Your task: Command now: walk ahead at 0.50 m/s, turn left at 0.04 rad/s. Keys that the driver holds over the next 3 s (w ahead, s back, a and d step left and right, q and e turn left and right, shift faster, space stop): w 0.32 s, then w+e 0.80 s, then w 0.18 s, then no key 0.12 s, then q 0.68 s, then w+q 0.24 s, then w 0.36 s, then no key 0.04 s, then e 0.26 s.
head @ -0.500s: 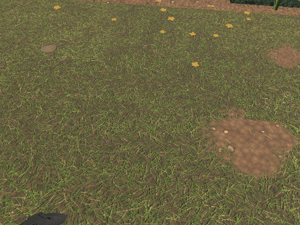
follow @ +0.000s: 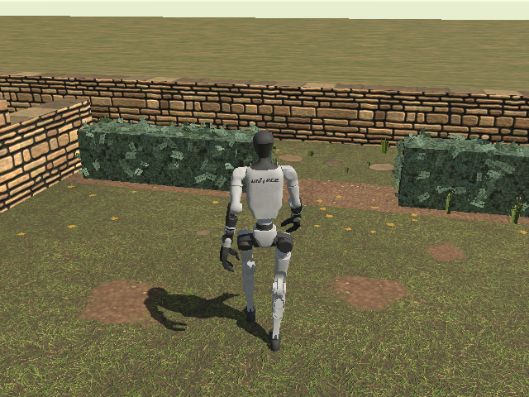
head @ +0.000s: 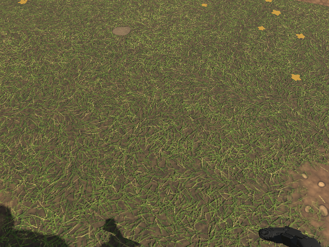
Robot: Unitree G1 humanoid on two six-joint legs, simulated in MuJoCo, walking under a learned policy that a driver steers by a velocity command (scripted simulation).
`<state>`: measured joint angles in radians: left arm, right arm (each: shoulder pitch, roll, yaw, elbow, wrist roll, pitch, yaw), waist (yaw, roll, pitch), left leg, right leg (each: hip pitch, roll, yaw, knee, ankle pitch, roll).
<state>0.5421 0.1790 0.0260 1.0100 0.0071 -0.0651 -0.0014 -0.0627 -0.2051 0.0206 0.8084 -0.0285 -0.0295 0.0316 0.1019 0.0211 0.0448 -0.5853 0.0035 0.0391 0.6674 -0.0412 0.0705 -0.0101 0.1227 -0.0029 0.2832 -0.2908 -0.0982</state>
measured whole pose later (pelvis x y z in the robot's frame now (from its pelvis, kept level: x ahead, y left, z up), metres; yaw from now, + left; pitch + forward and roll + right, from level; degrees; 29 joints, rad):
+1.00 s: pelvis +0.51 -0.08 -0.08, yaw -20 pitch +0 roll -1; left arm 0.52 0.24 0.05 0.98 0.04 -0.05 0.03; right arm 0.00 -0.25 -0.03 0.78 -0.04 -0.08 0.03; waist 0.12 0.04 0.01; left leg -0.41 0.00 0.01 0.38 0.45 0.02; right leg -0.02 0.14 0.16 0.87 -0.81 -0.10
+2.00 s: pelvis +0.76 -0.19 -0.18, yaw -14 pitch +0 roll -1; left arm 0.23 0.26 0.05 0.84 0.02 0.03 0.02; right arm 0.19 -0.24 -0.05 0.77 -0.01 0.07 0.02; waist 0.01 -0.02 0.02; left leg -0.24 0.01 0.06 0.58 -0.35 0.06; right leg -0.32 -0.09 -0.30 0.57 -0.25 -0.05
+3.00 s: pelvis +1.00 -0.21 -0.17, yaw +0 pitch +0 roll -1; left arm 0.43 0.22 0.02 0.89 0.00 -0.03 0.00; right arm 0.09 -0.24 -0.02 0.81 -0.04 -0.02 0.00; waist 0.06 0.03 0.03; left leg -0.41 -0.03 0.01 0.74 -0.15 0.06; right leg -0.11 0.08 0.07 0.58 -0.38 -0.07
